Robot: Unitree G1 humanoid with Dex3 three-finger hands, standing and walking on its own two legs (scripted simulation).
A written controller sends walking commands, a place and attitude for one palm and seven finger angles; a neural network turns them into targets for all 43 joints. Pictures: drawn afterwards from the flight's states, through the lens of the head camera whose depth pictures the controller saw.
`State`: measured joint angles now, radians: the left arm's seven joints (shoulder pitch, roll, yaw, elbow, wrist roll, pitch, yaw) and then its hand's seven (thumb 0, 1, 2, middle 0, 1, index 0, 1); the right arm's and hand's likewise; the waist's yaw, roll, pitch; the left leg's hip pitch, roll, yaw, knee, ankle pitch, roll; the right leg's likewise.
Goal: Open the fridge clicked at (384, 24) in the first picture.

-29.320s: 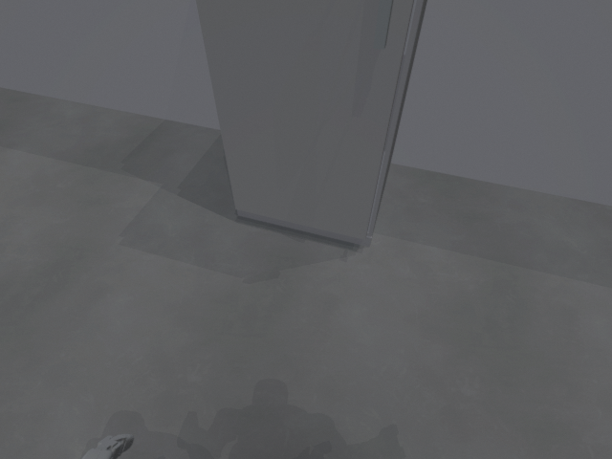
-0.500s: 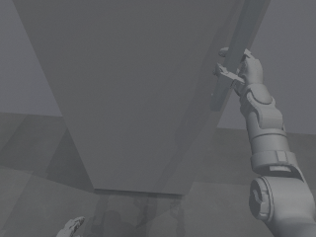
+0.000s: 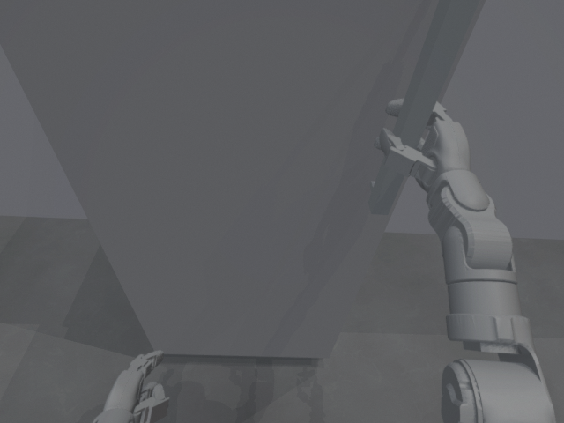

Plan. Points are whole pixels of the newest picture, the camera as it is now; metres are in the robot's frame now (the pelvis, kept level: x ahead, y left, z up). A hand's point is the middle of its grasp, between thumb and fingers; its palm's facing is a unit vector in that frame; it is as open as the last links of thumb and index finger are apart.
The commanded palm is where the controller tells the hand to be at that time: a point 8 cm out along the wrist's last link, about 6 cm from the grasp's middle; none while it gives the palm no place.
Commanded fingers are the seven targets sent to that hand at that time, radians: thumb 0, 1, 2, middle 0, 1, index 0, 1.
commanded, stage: pull the door a little, standing still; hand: right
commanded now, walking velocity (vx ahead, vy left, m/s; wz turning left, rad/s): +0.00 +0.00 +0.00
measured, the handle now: (410, 103) +0.46 -0.12 +0.27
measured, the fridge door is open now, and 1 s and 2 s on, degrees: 0 1 13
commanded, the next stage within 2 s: walk backward, drawing the door open in 0.30 s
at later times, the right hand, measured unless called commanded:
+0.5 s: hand (398, 165) +0.39 -0.11 +0.22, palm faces -0.03 +0.98 -0.17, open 7.0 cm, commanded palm +0.36 -0.16 +0.21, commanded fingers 0.00 -0.90 -0.90 0.45 1.40 0.45 1.40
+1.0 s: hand (389, 159) +0.42 -0.10 +0.20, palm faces +0.36 +0.89 -0.29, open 7.4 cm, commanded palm +0.37 -0.14 +0.21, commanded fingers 0.00 -0.90 -0.90 0.45 1.40 0.45 1.40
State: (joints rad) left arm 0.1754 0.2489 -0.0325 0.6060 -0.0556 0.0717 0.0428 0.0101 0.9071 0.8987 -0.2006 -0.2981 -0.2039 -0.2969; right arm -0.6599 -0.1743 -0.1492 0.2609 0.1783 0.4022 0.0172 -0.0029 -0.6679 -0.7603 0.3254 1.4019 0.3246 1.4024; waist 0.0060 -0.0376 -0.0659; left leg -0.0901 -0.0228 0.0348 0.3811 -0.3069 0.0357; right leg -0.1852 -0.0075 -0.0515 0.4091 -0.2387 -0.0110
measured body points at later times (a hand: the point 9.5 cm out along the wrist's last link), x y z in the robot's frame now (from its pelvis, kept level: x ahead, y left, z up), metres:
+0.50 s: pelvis +0.09 +0.01 +0.01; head +0.09 +0.04 +0.46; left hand +0.26 +0.26 -0.07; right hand +0.38 -0.16 +0.23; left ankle -0.06 +0.07 -0.71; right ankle +0.00 -0.14 -0.70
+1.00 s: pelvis +0.17 +0.10 -0.04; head +0.20 +0.15 +0.41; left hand +0.37 +0.25 -0.15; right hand +0.39 -0.15 +0.22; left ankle +0.31 +0.14 -0.74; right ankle +0.08 -0.07 -0.71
